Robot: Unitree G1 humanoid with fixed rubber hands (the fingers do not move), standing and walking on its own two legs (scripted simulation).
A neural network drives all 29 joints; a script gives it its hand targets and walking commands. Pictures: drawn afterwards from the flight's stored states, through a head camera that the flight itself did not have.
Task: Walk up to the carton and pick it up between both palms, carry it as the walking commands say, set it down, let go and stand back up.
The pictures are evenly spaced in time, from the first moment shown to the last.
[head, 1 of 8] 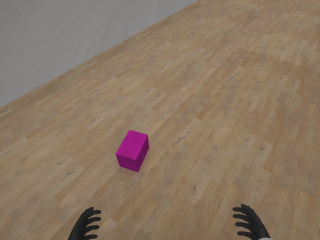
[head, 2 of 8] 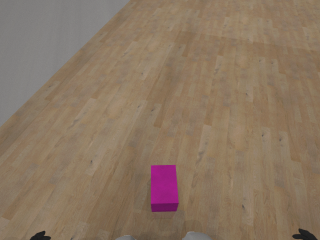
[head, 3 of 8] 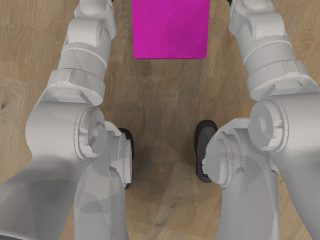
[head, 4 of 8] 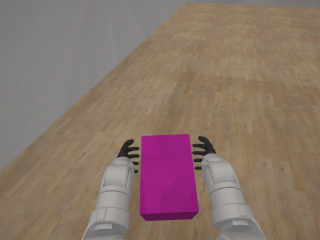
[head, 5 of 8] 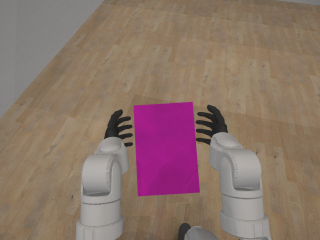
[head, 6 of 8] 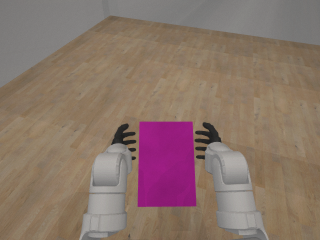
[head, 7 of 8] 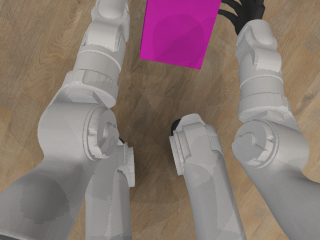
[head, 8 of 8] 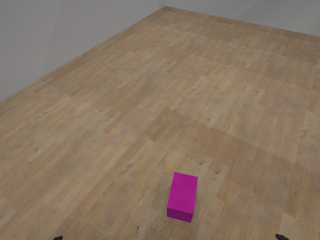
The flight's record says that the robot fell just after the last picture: no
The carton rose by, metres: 0.69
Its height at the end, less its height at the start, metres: +0.00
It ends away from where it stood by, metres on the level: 4.37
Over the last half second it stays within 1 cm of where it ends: yes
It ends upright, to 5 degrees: yes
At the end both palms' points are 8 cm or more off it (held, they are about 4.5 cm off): yes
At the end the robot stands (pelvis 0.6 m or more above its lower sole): yes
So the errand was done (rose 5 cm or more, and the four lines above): yes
